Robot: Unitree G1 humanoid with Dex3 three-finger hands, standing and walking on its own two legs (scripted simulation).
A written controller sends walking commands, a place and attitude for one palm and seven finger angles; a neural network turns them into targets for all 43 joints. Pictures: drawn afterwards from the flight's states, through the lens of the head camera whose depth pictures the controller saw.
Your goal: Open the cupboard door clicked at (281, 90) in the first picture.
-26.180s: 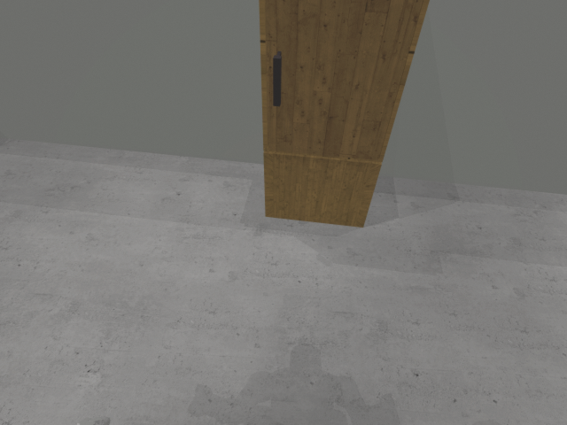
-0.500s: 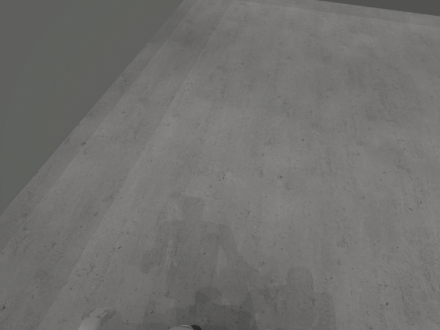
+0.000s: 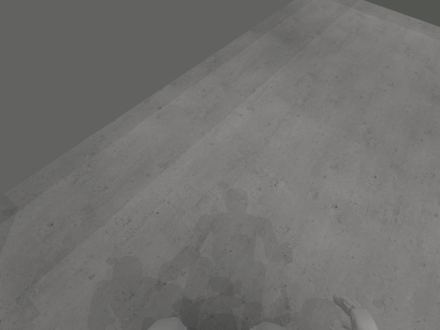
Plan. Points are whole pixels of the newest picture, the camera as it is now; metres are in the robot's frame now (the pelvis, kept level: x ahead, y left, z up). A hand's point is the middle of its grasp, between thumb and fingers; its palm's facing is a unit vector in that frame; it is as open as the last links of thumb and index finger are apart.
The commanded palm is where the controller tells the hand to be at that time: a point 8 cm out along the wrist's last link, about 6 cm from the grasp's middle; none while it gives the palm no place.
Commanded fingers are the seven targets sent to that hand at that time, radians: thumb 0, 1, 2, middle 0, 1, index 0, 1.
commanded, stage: turn to face it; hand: left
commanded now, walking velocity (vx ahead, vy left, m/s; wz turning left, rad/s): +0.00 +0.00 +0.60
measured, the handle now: out of the picture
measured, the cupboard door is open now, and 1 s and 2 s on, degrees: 42 42 42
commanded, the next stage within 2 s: none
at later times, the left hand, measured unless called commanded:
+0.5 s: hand out of the picture +0.04 +0.14 -0.14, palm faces +0.30 -0.92 -0.24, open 7.4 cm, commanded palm none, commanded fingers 0.00 0.90 0.90 -0.20 -0.30 -0.20 -0.30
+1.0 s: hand out of the picture +0.03 +0.16 -0.14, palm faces +0.56 -0.77 -0.32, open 7.4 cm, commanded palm none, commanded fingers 0.00 0.90 0.90 -0.20 -0.30 -0.20 -0.30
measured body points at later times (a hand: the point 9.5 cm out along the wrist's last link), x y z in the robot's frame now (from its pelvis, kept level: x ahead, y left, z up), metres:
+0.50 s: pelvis +0.03 -0.07 +0.02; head +0.09 -0.06 +0.47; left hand +0.03 +0.18 -0.12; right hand +0.19 -0.29 -0.13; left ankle -0.02 +0.06 -0.67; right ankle +0.04 -0.16 -0.72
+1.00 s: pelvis +0.05 -0.09 +0.01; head +0.11 -0.07 +0.45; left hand +0.00 +0.20 -0.11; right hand +0.26 -0.26 -0.15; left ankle -0.02 +0.04 -0.71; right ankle +0.12 -0.19 -0.72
